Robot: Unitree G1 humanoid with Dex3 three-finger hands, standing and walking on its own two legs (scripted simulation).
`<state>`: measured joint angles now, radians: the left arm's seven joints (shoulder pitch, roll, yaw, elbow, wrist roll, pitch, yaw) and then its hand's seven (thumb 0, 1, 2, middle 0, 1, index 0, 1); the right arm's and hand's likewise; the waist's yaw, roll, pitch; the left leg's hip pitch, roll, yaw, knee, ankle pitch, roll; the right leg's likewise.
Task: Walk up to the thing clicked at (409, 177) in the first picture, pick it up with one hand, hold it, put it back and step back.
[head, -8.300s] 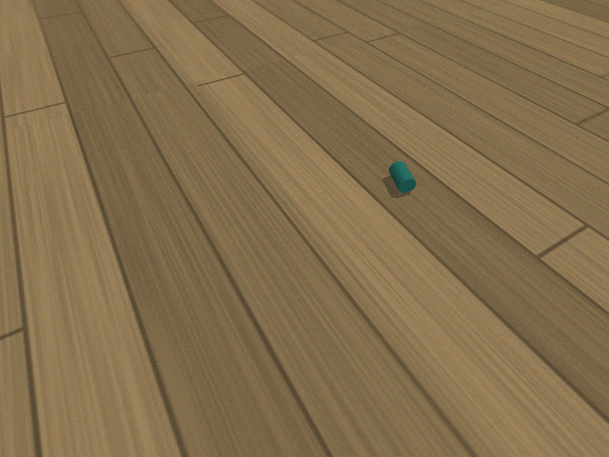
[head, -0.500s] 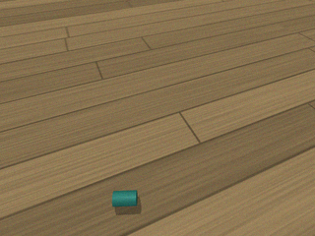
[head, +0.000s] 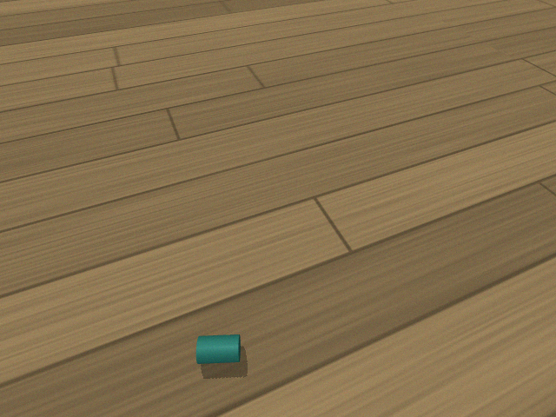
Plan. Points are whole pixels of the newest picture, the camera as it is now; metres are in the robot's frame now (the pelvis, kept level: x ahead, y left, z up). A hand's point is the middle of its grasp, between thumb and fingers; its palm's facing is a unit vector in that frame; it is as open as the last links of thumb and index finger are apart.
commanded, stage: stand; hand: left
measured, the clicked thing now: (219, 348) +0.48 +0.20 -0.74
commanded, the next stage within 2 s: walk up in 0.26 s
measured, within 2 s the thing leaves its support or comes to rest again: neither
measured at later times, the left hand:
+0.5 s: hand out of the picture +0.09 +0.25 -0.16, palm faces -0.02 -0.92 -0.38, open 7.4 cm
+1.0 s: hand out of the picture +0.16 +0.19 -0.17, palm faces +0.06 -0.92 -0.39, open 7.4 cm
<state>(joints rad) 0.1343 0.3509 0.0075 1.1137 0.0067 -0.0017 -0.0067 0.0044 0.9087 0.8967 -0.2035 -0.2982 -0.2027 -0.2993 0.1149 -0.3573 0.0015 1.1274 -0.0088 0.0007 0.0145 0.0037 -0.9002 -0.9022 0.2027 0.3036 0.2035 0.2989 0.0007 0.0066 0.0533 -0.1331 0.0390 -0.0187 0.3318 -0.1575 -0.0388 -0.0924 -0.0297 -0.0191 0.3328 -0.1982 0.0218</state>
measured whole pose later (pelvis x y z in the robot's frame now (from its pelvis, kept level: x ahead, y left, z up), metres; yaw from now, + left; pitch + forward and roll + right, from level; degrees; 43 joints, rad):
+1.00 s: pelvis +0.10 -0.08 -0.02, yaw +3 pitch -2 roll +0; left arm 0.19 0.35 0.03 0.90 -0.01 -0.02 0.03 0.00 0.90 0.90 -0.21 -0.30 -0.21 -0.30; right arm 0.13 -0.38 -0.05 0.92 -0.03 0.03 0.02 0.00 -0.90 -0.90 0.20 0.30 0.20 0.30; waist 0.02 0.02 0.15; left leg -0.31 0.00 -0.01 0.63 -0.27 0.04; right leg -0.19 -0.03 -0.10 0.64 -0.42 -0.02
